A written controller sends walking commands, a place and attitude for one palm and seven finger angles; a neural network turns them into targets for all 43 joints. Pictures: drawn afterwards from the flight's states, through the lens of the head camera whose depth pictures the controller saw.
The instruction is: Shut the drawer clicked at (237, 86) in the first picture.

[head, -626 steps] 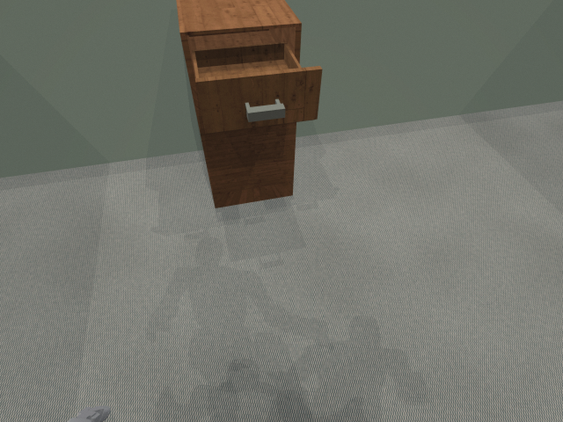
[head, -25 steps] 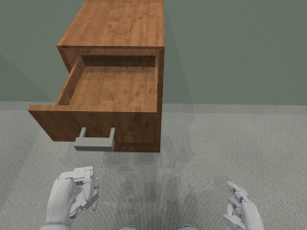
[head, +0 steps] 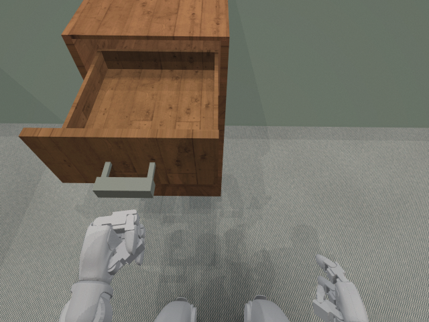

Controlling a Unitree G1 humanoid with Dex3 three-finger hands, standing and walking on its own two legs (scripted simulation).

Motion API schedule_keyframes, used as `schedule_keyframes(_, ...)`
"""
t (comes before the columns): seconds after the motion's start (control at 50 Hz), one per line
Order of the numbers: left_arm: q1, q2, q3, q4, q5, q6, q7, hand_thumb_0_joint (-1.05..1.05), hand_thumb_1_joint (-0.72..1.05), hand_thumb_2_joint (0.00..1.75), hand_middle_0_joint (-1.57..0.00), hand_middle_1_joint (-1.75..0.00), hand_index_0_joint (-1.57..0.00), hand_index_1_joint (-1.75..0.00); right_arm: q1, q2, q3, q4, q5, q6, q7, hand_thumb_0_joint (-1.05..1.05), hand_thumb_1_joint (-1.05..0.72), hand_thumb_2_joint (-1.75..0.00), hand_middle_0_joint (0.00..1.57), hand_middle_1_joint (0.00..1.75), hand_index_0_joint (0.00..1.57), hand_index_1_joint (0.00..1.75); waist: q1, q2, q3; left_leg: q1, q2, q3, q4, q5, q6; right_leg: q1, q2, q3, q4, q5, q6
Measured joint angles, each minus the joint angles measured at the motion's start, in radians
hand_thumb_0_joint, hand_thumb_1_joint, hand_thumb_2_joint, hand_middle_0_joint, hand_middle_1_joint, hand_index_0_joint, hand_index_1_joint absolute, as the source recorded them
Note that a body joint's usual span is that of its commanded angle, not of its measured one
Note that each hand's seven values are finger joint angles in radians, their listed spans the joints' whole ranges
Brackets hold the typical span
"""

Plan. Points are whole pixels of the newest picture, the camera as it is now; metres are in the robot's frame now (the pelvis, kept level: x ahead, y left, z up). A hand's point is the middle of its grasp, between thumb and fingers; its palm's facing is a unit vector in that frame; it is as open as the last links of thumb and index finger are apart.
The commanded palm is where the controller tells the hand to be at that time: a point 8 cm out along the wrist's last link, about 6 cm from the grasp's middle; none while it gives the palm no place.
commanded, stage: bring the fist close to the handle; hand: left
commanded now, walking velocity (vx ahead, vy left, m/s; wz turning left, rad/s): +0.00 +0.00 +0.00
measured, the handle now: (127, 177) +0.37 +0.19 +0.04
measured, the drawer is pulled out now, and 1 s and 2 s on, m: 0.30 0.29 0.17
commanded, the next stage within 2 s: push the drawer shut in 0.52 s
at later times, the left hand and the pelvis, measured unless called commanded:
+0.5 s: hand (144, 237) +0.26 +0.13 +0.03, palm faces +0.01 -1.00 -0.03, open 3.3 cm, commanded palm +0.24 +0.19 +0.04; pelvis +0.00 +0.01 -0.01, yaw +0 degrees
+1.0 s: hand (145, 218) +0.29 +0.14 +0.03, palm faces +0.00 -1.00 -0.03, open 3.1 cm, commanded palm +0.28 +0.19 +0.04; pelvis +0.00 +0.01 -0.01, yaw +0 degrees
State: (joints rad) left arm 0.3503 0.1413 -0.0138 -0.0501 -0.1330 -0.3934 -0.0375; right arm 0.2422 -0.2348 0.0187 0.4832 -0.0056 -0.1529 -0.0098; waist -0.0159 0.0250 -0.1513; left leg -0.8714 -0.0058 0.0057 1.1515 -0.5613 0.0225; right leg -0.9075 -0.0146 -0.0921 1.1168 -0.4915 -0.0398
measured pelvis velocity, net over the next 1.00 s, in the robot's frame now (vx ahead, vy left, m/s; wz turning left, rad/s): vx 0.00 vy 0.01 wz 0.00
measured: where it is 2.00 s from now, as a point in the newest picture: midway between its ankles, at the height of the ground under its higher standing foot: outside the picture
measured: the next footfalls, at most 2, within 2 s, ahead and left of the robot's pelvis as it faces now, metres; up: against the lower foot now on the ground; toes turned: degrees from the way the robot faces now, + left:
none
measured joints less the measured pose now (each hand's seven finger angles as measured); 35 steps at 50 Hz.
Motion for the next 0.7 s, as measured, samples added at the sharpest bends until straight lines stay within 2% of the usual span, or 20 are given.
schedule_keyframes(0.2, -0.108, 0.004, 0.014, 0.086, 0.000, -0.012, 0.004, 0.01, 0.90, 0.90, -1.40, -1.60, -1.40, -1.60, -0.020, 0.000, -0.004, 0.013, -0.003, 0.023, 0.005, 0.02, -0.91, -0.90, 0.20, 0.30, 0.21, 0.30, -0.001, -0.004, -0.007, -0.070, -0.001, 0.000, 0.051, -0.014, 0.004, -0.068, -0.003, 0.000, 0.045, -0.010, 0.002)
schedule_keyframes(0.46, -0.067, -0.006, -0.017, 0.056, 0.017, -0.005, 0.035, 0.01, 0.91, 0.90, -1.40, -1.60, -1.40, -1.60, -0.003, 0.004, 0.000, -0.008, -0.001, 0.056, 0.009, 0.02, -0.91, -0.90, 0.20, 0.30, 0.21, 0.30, -0.004, -0.001, -0.009, -0.051, -0.004, 0.006, 0.028, -0.008, 0.010, -0.049, -0.004, 0.006, 0.023, -0.003, 0.009)
schedule_keyframes(0.58, -0.080, -0.002, -0.021, 0.062, 0.021, -0.017, 0.040, 0.01, 0.90, 0.90, -1.40, -1.60, -1.40, -1.60, -0.014, 0.001, -0.001, -0.007, -0.002, 0.060, 0.008, 0.02, -0.91, -0.90, 0.20, 0.30, 0.21, 0.30, -0.002, 0.000, -0.008, -0.060, -0.004, 0.003, 0.041, -0.014, 0.011, -0.057, -0.004, 0.003, 0.033, -0.008, 0.009)
schedule_keyframes(0.7, -0.113, 0.005, -0.012, 0.082, 0.017, -0.003, 0.034, 0.01, 0.90, 0.90, -1.40, -1.60, -1.40, -1.60, -0.021, 0.002, 0.001, -0.006, 0.000, 0.065, 0.003, 0.02, -0.91, -0.90, 0.20, 0.30, 0.21, 0.30, -0.002, -0.001, -0.007, -0.062, -0.004, 0.001, 0.043, -0.015, 0.010, -0.058, -0.004, 0.002, 0.034, -0.009, 0.009)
